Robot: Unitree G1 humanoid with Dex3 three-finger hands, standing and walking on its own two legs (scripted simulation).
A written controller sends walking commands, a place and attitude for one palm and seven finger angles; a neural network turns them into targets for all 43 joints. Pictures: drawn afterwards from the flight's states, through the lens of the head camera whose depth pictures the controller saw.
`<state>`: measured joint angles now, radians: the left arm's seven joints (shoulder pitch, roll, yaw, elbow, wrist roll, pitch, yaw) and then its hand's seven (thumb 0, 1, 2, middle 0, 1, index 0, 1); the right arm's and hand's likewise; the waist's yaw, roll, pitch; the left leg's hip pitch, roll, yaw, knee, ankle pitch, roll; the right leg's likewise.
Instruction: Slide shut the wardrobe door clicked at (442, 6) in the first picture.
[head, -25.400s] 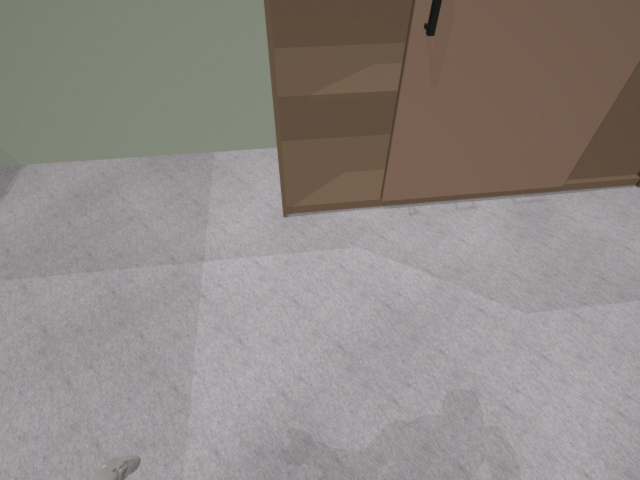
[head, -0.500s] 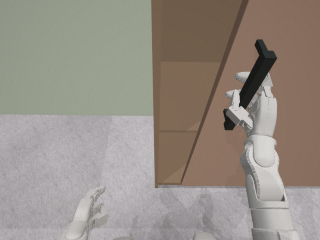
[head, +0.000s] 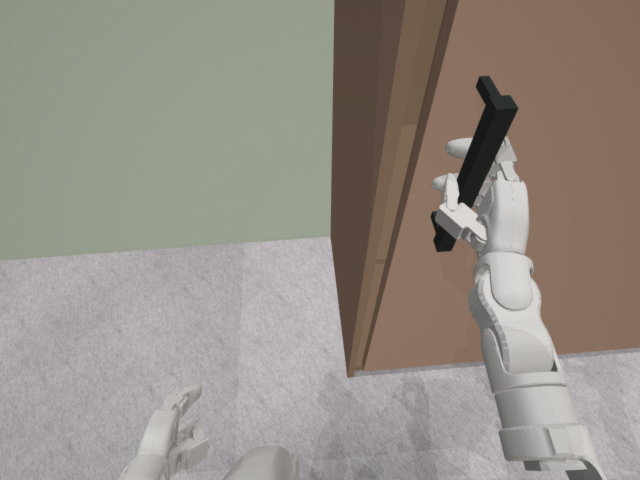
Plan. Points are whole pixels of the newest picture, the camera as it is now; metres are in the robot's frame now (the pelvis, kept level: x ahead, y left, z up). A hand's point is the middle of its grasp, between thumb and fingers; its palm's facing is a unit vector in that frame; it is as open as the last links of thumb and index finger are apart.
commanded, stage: step sideways, sliding the door along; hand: right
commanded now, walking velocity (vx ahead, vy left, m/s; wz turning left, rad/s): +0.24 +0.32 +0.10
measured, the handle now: (461, 176) +0.43 -0.17 +0.13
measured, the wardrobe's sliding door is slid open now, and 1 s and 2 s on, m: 0.02 0.00 0.00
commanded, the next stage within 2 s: stop walking and hold the door there in 0.52 s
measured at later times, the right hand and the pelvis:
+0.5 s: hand (413, 201) +0.39 -0.11 +0.13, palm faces +0.49 +0.87 -0.04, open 6.6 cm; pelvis +0.03 +0.16 -0.01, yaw +2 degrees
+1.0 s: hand (422, 206) +0.39 -0.12 +0.13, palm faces +0.58 +0.75 -0.30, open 6.6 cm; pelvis +0.07 +0.21 +0.00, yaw +9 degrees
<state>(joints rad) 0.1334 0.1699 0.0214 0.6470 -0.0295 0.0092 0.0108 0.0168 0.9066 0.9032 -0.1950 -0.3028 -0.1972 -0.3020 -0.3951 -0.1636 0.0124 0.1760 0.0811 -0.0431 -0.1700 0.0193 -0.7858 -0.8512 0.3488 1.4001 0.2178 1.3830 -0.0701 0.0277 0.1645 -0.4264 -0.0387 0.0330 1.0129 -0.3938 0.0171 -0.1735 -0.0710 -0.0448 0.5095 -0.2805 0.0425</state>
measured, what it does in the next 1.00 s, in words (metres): steps to the left: left foot, then right foot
